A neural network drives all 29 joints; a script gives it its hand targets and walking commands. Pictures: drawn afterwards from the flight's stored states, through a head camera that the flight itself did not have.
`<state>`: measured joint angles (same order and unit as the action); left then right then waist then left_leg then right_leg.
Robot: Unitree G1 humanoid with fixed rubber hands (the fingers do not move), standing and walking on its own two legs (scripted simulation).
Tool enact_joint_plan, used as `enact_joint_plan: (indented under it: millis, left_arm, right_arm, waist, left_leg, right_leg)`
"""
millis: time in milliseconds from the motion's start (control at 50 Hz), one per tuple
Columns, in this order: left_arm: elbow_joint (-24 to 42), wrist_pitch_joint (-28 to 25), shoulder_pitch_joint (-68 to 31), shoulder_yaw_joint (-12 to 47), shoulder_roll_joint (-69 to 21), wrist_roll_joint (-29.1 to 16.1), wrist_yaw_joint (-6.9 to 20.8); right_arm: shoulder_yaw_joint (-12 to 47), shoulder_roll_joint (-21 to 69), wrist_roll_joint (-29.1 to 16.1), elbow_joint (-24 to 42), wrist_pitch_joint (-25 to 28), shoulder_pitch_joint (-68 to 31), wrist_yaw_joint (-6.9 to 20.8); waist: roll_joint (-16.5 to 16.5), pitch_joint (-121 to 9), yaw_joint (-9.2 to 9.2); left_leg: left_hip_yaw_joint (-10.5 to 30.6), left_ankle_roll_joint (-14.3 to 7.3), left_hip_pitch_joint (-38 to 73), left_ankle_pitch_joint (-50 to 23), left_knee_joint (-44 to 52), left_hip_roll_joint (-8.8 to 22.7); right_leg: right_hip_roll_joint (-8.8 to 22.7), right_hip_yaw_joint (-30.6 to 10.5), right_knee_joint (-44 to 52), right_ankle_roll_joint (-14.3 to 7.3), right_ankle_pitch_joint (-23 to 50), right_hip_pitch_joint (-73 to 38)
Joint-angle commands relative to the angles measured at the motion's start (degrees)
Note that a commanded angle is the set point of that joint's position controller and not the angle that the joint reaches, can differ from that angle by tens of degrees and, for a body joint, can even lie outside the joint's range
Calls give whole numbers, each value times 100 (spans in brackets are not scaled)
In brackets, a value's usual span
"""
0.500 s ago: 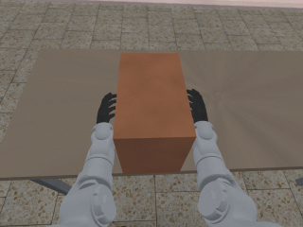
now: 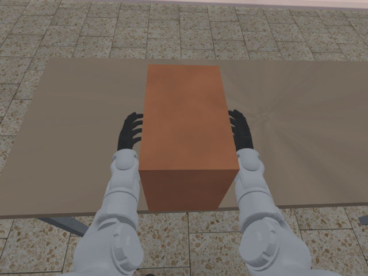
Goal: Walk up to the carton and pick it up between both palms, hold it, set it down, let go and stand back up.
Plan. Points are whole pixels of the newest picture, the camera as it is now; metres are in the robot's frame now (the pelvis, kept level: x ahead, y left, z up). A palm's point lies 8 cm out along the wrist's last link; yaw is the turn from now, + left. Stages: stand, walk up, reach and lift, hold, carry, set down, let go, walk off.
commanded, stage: set down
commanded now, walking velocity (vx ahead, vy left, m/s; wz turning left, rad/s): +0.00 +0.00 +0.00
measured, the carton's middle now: (183, 139) +0.42 +0.02 -0.02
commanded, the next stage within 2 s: none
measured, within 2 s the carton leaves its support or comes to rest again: rests again in 0.56 s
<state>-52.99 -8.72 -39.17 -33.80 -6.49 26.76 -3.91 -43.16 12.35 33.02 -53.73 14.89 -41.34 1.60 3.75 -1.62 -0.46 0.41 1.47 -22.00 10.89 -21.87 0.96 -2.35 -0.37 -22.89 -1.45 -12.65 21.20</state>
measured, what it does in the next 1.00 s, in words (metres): stands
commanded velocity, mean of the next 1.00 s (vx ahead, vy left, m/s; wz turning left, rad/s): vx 0.00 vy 0.00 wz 0.00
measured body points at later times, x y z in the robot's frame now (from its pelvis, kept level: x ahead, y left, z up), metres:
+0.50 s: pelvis +0.00 +0.00 +0.00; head +0.08 +0.03 +0.44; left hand +0.40 +0.16 +0.00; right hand +0.40 -0.11 +0.02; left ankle -0.01 +0.13 -0.74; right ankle -0.03 -0.09 -0.74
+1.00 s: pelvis +0.01 +0.03 -0.01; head +0.13 +0.05 +0.42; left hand +0.43 +0.19 -0.04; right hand +0.44 -0.10 -0.02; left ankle -0.01 +0.13 -0.74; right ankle -0.03 -0.09 -0.74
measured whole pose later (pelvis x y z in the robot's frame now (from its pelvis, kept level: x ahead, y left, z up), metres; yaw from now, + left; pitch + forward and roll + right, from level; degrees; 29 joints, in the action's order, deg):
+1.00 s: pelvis +0.01 +0.03 -0.01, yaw -1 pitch +26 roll -2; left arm -62.7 -15.8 -41.9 -20.6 -1.7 8.5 -12.7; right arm -19.9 -0.1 9.9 -68.9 17.1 -44.8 -4.9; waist 1.2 -13.2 -0.5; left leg 0.4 1.3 -44.7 12.3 -34.3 1.2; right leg -2.5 -0.1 -23.0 -1.0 -11.4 37.6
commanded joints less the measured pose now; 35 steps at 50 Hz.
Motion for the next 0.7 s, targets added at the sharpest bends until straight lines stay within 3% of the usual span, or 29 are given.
enact_joint_plan:
  millis: [0,20,40,60,80,100,120,140,180,200,220,240,260,320,360,380,400,420,440,460,500,520,540,560,600,620,640,660,680]
  left_arm:
    - [375,-500,-3951,604,-2163,211,431]
    - [335,-446,-3975,673,-2285,239,417]
    - [319,-472,-4118,549,-1971,291,369]
    - [341,-464,-3972,663,-2006,315,356]
    - [235,-451,-3883,525,-1708,287,326]
    - [353,-432,-3940,490,-1927,313,321]
    - [535,-405,-4034,582,-2026,324,321]
    - [389,-427,-4006,594,-1831,195,301]
    - [355,-445,-3761,611,-1740,276,338]
    - [327,-396,-3731,377,-1736,332,355]
    - [421,-426,-3978,456,-1663,205,304]
    - [456,-426,-4018,615,-1868,249,324]
    - [366,-379,-3862,399,-1667,333,300]
    - [364,-351,-3727,368,-1478,294,296]
    - [409,-397,-3711,405,-1931,433,364]
    - [591,-415,-3736,474,-1350,228,251]
    - [558,-466,-3745,419,-1183,184,190]
    - [400,-427,-3839,298,-1639,294,317]
    - [374,-400,-3668,311,-1424,260,264]
    - [276,-439,-3370,167,-292,106,71]
    - [337,-545,-3508,164,546,-111,-139]
    - [286,-534,-3564,490,1077,-485,-310]
    - [240,-493,-3534,779,410,-494,-308]
    - [275,-560,-3630,936,519,-694,-426]
    - [-124,-590,-3576,1176,1078,-1060,-583]
    - [7,-634,-3727,1377,853,-1112,-588]
    - [51,-652,-3683,1495,619,-1178,-596]
    - [50,-737,-3795,1512,1124,-1283,-680]
    - [218,-861,-4037,1643,982,-1381,-718]
  right_arm:
    - [1126,2458,660,277,139,-3186,357]
    - [1114,2391,623,405,169,-3283,377]
    - [1167,2263,490,521,200,-3487,408]
    - [1087,2159,493,447,221,-3308,401]
    - [1122,1876,434,208,151,-3188,361]
    - [1198,2123,461,456,131,-3405,398]
    - [1046,2240,512,238,85,-3214,403]
    - [983,1842,431,238,132,-3286,394]
    - [1114,1909,404,228,156,-3129,370]
    - [1113,2031,436,310,84,-3158,397]
    - [1081,1864,382,360,65,-3291,374]
    - [861,1940,473,324,64,-3276,411]
    - [920,1881,345,314,36,-3254,405]
    - [772,1516,504,268,5,-3023,329]
    - [920,2179,596,451,31,-3250,389]
    - [823,1498,411,496,61,-3128,352]
    - [983,1371,298,471,108,-3178,304]
    - [1106,1964,370,570,77,-3361,370]
    - [890,1686,327,274,-14,-3080,318]
    - [847,341,87,349,61,-2778,167]
    - [1044,-379,-385,308,105,-2881,-8]
    - [1311,-917,-791,322,133,-3064,-129]
    - [1467,-276,-857,-84,36,-3130,-174]
    - [1530,-539,-1042,-153,40,-3106,-286]
    - [1981,-990,-1620,-29,27,-3204,-479]
    - [1993,-738,-1650,-100,37,-3383,-507]
    - [1966,-619,-1646,-42,49,-3388,-531]
    - [2116,-1095,-1968,-232,68,-3444,-571]
    - [2151,-1057,-1947,-171,71,-3448,-566]
  waist:
    - [-5,-3289,-303]
    - [-199,-3339,-304]
    - [-180,-3492,-547]
    - [-327,-3675,-420]
    - [-186,-3432,-322]
    - [-189,-3236,-539]
    - [-445,-3196,-399]
    - [-305,-3182,-315]
    - [-402,-3270,-330]
    - [-121,-3344,-503]
    - [-188,-3550,-471]
    - [-260,-3179,-250]
    - [-353,-3093,-503]
    - [-225,-3160,-304]
    - [-158,-3302,-391]
    - [-400,-3649,-383]
    - [-315,-3678,-502]
    - [-87,-3303,-565]
    - [-275,-3059,-418]
    - [-260,-3487,-454]
    - [-376,-3708,-568]
    - [-372,-4017,-505]
    - [-528,-3305,-341]
    - [-598,-3598,-312]
    - [-608,-3846,-424]
    - [-748,-3834,-341]
    - [-501,-4003,-268]
    - [-618,-4644,-301]
    - [-644,-4859,-324]
  left_leg:
    - [-911,-349,-590,-1453,228,-45]
    - [-920,-245,-420,-1600,204,-75]
    - [-910,-282,-298,-1715,185,-29]
    - [-881,-227,-224,-1833,121,15]
    - [-869,-247,-67,-1722,184,-22]
    - [-924,-246,-96,-1701,227,-45]
    - [-938,-213,-105,-1739,265,-50]
    - [-797,-203,70,-1694,191,0]
    - [-834,-239,-15,-1745,112,-34]
    - [-938,-308,-95,-1732,102,-33]
    - [-881,-261,30,-1679,267,-59]
    - [-836,-250,15,-1429,241,-57]
    - [-962,-280,-25,-1559,202,-88]
    - [-951,-259,18,-1653,141,-63]
    - [-909,-328,-139,-1529,163,-69]
    - [-937,-242,101,-1856,88,-65]
    - [-896,-232,119,-2103,96,-51]
    - [-891,-321,-159,-1984,67,-62]
    - [-949,-320,-269,-1639,171,-131]
    - [-914,-256,-14,-1738,226,-98]
    - [-942,-228,74,-1958,24,-67]
    - [-870,-192,109,-2222,-112,-26]
    - [-895,-147,151,-2118,-87,-17]
    - [-830,-128,68,-2014,-215,-24]
    - [-836,-120,-107,-1941,-438,-6]
    - [-790,-75,-131,-1762,-435,-19]
    - [-675,-82,-260,-1796,-535,76]
    - [-686,7,9,-2116,-669,97]
    - [-704,-15,-103,-2006,-730,59]
  right_leg:
    - [512,347,-324,659,3208,-2349]
    - [474,406,-295,660,3285,-2225]
    - [497,349,-261,602,3003,-2206]
    - [482,395,-263,587,3034,-2140]
    - [464,376,-158,556,2965,-2247]
    - [431,383,-145,590,2767,-2111]
    - [439,412,-120,575,2555,-2020]
    - [404,463,-117,529,2442,-1754]
    - [466,391,-73,511,2584,-1815]
    - [449,311,-168,568,2783,-2016]
    - [424,310,-30,545,2588,-2097]
    - [396,441,-28,571,2246,-1690]
    - [442,376,-33,555,2253,-1726]
    - [424,422,-116,607,2612,-1790]
    - [458,463,-135,587,2436,-1829]
    - [426,432,-165,565,2594,-1699]
    - [408,436,-177,563,2714,-1793]
    - [429,382,-193,553,2773,-1881]
    - [462,327,-198,615,2567,-1858]
    - [425,347,-221,572,2709,-2072]
    - [422,270,-240,562,2569,-1791]
    - [331,259,-376,560,3008,-1648]
    - [312,383,-213,529,2417,-1277]
    - [314,325,-186,462,2271,-1057]
    - [249,195,-333,436,2542,-883]
    - [239,268,-328,389,2324,-781]
    - [216,269,-380,385,2482,-791]
    - [164,178,-389,320,2427,-724]
    - [200,187,-390,301,2456,-686]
